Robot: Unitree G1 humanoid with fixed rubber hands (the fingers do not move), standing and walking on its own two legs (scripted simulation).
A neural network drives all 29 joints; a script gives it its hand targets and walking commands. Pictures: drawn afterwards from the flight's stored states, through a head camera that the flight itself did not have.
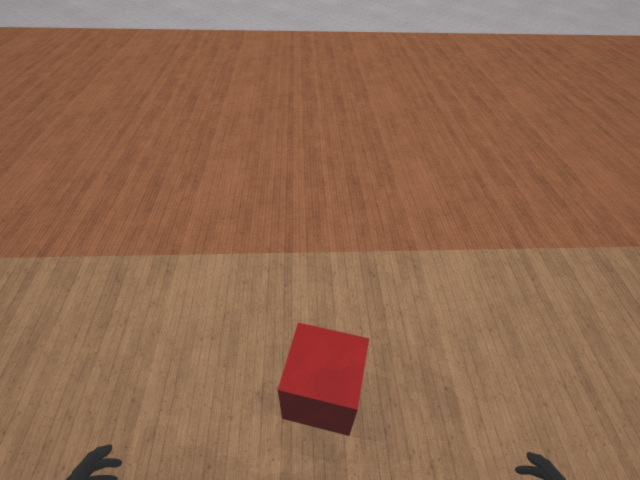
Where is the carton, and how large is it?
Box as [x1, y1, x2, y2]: [278, 323, 368, 435]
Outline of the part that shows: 298,323 278,387 282,418 348,435 357,409 368,338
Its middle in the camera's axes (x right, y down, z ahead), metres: +0.01 +0.41 +1.14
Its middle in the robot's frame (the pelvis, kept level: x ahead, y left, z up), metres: +0.48 -0.02 -0.66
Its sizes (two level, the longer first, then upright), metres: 0.210 0.200 0.250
